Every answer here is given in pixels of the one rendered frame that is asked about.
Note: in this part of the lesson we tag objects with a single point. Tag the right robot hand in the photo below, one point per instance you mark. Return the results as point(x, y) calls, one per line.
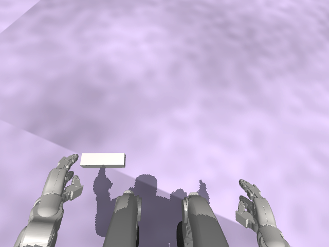
point(258, 212)

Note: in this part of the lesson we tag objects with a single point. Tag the left robot hand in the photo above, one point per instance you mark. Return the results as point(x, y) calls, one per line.
point(58, 178)

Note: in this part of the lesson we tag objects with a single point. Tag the left robot arm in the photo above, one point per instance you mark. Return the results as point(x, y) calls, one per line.
point(44, 222)

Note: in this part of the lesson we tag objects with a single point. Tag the right robot arm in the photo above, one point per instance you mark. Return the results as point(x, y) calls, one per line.
point(270, 236)

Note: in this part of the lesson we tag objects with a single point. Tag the carton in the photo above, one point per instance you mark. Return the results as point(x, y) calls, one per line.
point(103, 160)

